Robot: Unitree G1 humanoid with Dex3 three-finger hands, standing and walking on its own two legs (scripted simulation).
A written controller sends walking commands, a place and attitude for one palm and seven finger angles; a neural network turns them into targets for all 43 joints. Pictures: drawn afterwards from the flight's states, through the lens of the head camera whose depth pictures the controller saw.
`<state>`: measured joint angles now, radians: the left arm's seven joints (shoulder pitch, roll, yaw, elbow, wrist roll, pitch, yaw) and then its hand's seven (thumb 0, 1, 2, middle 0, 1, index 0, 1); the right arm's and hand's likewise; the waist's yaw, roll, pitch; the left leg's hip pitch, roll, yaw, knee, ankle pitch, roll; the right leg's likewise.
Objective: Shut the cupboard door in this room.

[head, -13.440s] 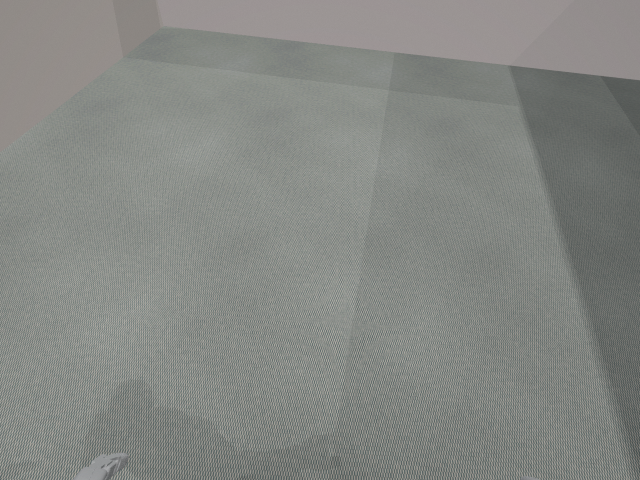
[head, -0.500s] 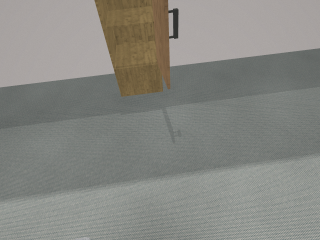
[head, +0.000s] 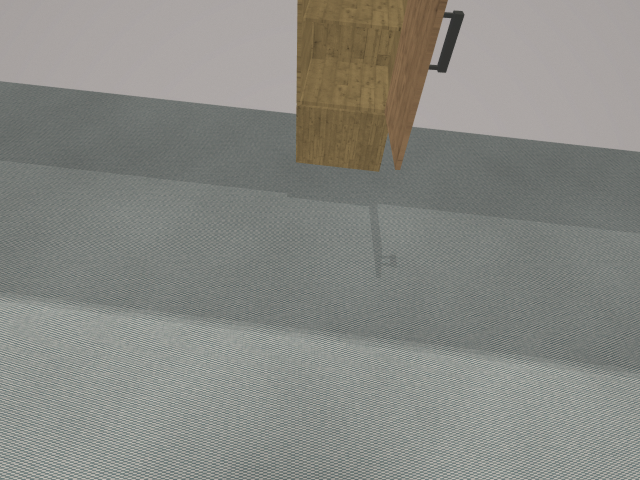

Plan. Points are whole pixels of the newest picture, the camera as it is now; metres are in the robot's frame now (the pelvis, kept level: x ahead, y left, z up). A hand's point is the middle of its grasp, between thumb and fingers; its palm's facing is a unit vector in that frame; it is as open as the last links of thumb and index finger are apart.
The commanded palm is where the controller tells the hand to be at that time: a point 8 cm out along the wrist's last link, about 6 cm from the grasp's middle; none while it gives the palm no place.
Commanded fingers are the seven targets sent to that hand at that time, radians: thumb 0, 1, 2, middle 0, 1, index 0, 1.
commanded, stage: turn or walk to find it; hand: left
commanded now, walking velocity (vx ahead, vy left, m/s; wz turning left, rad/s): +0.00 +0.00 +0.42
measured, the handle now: (442, 42) +1.21 -0.22 +0.01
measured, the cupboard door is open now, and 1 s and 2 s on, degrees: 96 96 96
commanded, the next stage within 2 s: stand and wait in 0.98 s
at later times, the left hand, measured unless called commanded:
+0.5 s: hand out of the picture +0.02 +0.15 -0.14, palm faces +0.20 -0.93 -0.30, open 7.4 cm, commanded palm none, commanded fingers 0.00 0.90 0.90 -0.20 -0.30 -0.20 -0.30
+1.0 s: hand out of the picture -0.13 +0.19 -0.17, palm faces +0.45 -0.86 -0.25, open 7.4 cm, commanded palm none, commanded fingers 0.00 0.90 0.90 -0.20 -0.30 -0.20 -0.30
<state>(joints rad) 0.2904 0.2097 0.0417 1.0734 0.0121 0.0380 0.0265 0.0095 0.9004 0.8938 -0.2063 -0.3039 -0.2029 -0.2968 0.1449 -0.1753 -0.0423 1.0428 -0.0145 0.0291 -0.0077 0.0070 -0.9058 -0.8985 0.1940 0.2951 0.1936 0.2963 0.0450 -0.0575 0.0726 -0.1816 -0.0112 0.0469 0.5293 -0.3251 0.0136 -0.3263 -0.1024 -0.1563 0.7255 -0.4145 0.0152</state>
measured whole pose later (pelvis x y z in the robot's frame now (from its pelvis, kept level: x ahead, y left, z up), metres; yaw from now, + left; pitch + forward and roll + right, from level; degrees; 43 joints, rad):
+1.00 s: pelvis -0.07 -0.03 +0.01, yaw +24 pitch -1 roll +0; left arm 0.23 0.27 0.06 1.00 0.02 0.07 0.01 0.01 0.90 0.89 -0.20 -0.30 -0.20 -0.30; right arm 0.13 -0.19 -0.04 0.96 -0.02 0.02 0.00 0.00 -0.90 -0.90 0.20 0.30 0.20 0.30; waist 0.04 -0.05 0.07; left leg -0.22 0.00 0.04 0.51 -0.29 0.02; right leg -0.44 -0.10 -0.08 1.06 -0.44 0.06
